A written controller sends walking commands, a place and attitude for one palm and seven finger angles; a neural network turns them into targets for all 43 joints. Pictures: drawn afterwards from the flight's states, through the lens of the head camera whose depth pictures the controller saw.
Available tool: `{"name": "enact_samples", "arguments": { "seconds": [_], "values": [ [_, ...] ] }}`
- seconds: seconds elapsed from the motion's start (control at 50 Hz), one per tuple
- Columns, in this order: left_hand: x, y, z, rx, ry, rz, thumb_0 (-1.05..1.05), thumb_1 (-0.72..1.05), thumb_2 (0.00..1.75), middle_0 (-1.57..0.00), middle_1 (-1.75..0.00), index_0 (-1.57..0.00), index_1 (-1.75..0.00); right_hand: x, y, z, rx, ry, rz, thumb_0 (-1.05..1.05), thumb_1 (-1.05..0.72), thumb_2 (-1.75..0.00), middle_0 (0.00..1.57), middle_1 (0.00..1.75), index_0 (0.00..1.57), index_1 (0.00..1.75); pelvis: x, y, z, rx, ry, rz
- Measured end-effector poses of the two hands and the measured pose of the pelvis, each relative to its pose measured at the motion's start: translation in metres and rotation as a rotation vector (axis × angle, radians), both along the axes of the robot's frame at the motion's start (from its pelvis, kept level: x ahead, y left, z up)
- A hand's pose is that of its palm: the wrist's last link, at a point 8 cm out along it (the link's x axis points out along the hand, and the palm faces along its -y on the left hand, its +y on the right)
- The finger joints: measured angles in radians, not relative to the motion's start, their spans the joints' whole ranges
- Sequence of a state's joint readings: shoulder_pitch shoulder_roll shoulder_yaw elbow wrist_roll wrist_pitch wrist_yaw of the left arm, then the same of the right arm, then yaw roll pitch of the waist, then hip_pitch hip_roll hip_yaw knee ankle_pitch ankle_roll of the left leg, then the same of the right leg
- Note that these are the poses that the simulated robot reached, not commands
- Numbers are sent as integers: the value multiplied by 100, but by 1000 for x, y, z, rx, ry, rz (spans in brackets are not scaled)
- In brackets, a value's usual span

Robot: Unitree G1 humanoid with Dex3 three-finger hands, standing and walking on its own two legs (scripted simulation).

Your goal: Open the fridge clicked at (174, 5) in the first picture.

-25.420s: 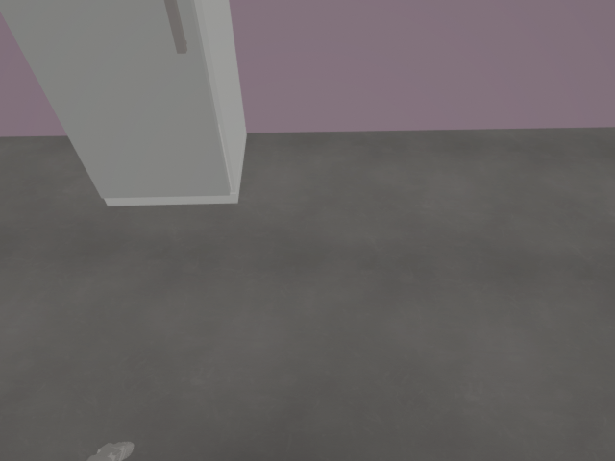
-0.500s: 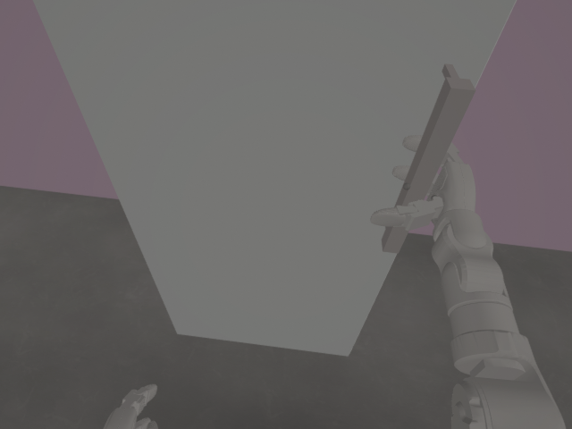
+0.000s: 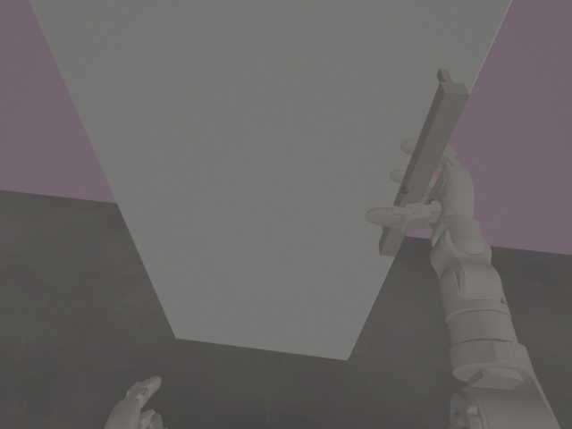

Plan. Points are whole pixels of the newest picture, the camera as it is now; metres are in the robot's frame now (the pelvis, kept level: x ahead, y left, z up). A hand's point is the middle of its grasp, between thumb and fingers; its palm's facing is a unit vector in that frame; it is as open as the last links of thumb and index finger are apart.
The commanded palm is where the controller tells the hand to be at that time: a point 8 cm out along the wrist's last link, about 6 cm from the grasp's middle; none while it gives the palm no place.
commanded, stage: grip the handle and tug to test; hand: right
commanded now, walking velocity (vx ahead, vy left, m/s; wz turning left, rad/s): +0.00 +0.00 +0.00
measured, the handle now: (411, 175) +0.46 -0.16 +0.14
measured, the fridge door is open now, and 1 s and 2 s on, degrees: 0 0 5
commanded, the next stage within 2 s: pull the door a little, standing still in 1.24 s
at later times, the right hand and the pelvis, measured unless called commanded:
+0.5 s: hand (405, 189) +0.41 -0.13 +0.16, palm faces +0.07 +1.00 +0.01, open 5.9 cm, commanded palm +0.38 -0.18 +0.16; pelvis +0.00 +0.00 +0.00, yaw -1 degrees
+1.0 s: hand (404, 190) +0.41 -0.13 +0.16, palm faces +0.09 +1.00 +0.01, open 6.0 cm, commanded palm +0.36 -0.17 +0.16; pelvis +0.00 +0.00 +0.00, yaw +0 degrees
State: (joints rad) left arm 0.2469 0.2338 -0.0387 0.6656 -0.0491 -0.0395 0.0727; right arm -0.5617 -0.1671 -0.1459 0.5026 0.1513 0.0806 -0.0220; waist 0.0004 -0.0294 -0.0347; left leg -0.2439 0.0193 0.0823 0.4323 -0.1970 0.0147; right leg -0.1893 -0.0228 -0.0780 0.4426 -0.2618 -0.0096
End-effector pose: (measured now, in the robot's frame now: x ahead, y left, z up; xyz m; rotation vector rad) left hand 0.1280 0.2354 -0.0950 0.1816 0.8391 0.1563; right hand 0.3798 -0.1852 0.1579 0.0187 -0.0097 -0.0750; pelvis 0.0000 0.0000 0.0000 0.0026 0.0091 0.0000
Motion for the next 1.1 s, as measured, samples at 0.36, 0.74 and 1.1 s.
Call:
{"name": "enact_samples", "arguments": {
  "seconds": [0.36,0.74,1.1],
  "values": [
    [0,-1,-3,5,24,-9,1,90,90,-20,-30,-20,-30,2,-1,-1,-8,17,-8,0,-36,-67,37,132,39,132,0,0,0,1,1,-11],
    [-2,2,-2,2,16,2,1,90,90,-20,-30,-20,-30,3,0,-2,-8,15,-13,0,-64,-79,36,140,38,139,1,1,0,0,-1,-6],
    [9,1,1,-13,-9,0,1,90,90,-20,-30,-20,-30,2,1,-2,-9,9,-16,0,-66,-78,33,140,34,140,8,2,0,-1,2,4]
  ]
}}
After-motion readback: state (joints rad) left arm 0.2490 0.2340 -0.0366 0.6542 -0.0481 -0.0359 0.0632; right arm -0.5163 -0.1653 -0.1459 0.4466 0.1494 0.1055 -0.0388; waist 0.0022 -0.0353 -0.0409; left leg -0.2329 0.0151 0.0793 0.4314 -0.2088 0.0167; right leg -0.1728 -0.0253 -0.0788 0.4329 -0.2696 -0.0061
